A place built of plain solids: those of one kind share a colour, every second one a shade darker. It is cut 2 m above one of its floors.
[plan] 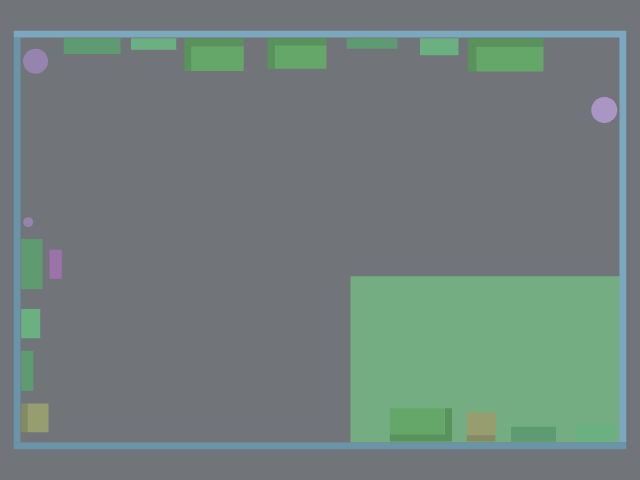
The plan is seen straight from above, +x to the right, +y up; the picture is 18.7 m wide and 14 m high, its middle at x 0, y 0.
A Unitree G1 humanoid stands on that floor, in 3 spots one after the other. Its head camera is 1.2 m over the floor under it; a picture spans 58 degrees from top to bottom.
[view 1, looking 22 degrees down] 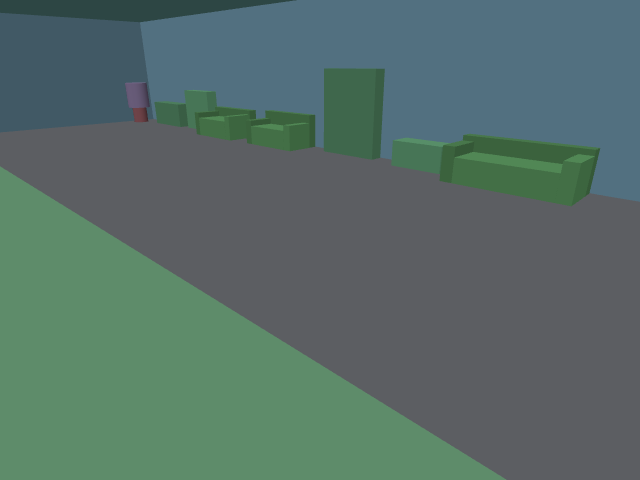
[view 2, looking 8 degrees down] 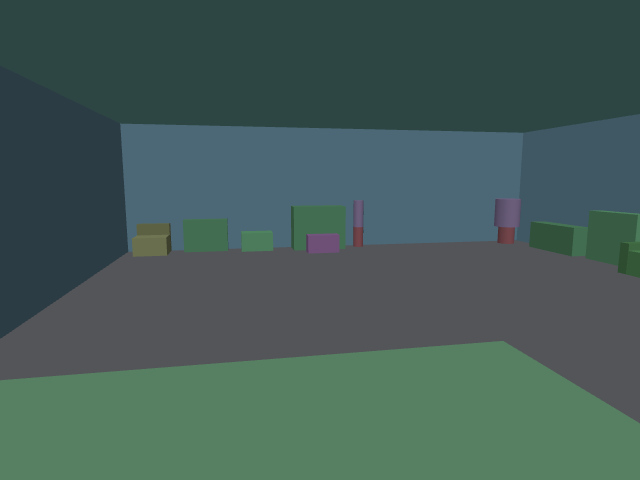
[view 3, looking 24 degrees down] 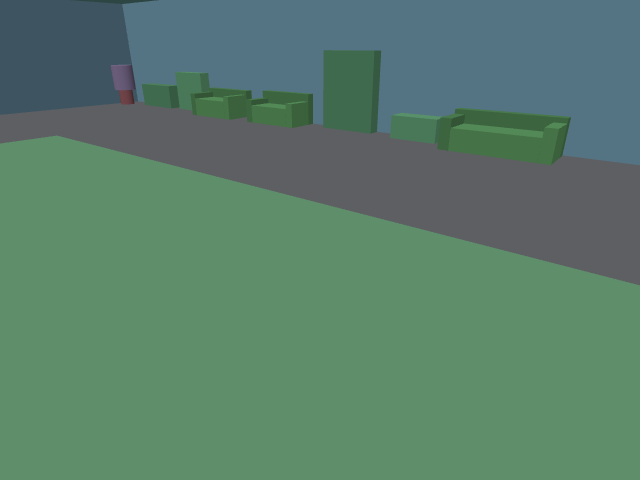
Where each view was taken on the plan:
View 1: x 8.12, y -2.16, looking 134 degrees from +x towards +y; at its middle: ground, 5.23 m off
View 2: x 3.68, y -2.99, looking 169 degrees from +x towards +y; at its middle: bench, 11.53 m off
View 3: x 7.98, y -3.78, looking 128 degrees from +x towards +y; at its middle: floor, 2.95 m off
